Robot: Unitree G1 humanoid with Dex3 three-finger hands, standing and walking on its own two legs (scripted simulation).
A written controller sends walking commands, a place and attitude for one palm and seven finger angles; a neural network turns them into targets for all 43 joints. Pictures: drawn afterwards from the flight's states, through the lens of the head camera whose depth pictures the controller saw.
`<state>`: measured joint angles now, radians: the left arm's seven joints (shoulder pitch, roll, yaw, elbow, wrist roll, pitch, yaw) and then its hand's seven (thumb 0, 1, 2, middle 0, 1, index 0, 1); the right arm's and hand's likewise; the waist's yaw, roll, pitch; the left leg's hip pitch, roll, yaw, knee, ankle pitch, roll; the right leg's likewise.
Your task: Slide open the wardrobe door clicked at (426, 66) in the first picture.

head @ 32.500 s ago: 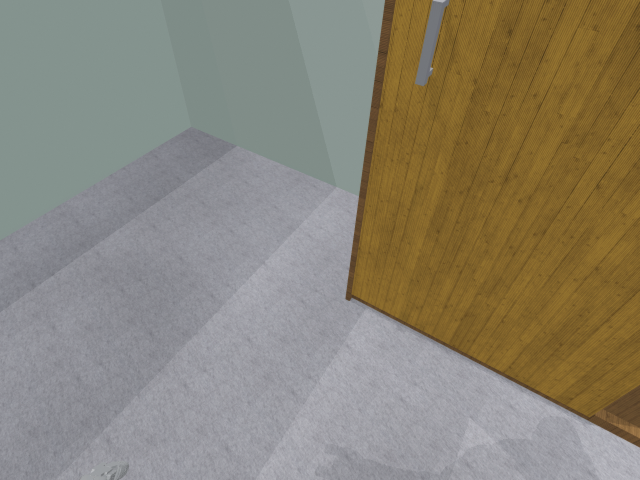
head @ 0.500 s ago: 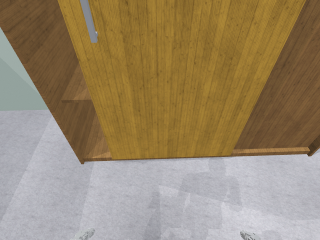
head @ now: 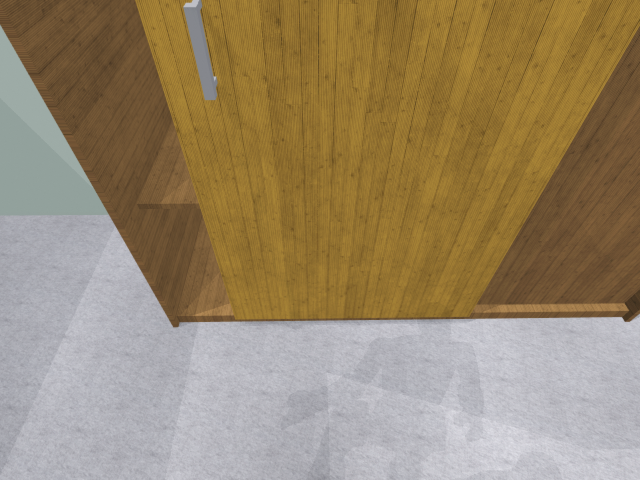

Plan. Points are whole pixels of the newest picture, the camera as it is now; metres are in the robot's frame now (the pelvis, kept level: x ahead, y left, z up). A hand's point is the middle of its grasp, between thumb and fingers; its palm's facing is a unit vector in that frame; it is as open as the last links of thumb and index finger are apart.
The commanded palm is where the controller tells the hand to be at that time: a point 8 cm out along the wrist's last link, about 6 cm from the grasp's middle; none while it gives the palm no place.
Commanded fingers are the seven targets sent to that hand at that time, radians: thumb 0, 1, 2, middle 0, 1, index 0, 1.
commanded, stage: let the arm hang, fingers relaxed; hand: left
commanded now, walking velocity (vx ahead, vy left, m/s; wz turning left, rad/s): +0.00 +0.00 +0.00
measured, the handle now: (203, 50) +0.70 +0.25 +0.20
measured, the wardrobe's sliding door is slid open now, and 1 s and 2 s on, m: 0.21 0.21 0.21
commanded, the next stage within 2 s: look to check the result in 0.36 s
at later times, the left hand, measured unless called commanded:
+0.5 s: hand out of the picture +0.08 +0.24 -0.16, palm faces -0.04 -0.95 -0.31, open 7.4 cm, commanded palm none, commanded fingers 0.00 0.90 0.90 -0.20 -0.30 -0.20 -0.30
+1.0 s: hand out of the picture +0.08 +0.24 -0.15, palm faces -0.04 -0.95 -0.32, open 7.4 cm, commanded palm none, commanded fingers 0.00 0.90 0.90 -0.20 -0.30 -0.20 -0.30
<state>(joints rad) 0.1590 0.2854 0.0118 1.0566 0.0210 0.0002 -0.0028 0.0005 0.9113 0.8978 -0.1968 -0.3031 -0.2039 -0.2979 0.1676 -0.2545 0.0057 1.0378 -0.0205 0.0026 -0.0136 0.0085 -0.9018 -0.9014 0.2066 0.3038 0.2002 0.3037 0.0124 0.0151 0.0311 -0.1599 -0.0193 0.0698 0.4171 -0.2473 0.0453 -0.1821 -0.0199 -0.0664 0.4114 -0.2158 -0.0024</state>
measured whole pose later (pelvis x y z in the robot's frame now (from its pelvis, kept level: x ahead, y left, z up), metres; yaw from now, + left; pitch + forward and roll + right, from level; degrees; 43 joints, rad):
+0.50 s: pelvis +0.00 +0.00 +0.00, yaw -1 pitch -1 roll +0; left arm 0.11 0.32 0.00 1.12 0.02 -0.01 -0.01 0.00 0.90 0.90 -0.20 -0.30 -0.21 -0.30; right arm 0.12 -0.34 0.00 1.11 -0.02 -0.01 0.00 0.01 -0.90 -0.90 0.21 0.30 0.20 0.30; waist 0.00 0.00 0.04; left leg -0.10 -0.03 0.08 0.32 -0.20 0.05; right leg -0.13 -0.02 -0.05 0.34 -0.18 0.00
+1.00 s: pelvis +0.00 -0.01 +0.01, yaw +0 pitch -1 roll +0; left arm 0.10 0.33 0.00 1.13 0.02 -0.02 -0.01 0.00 0.90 0.90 -0.20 -0.30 -0.21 -0.30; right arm 0.10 -0.33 0.01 1.12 -0.01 -0.01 0.00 0.01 -0.90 -0.90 0.21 0.30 0.20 0.30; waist 0.00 0.00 0.04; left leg -0.09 -0.02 0.07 0.29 -0.19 0.03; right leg -0.12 -0.01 -0.06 0.31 -0.17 -0.01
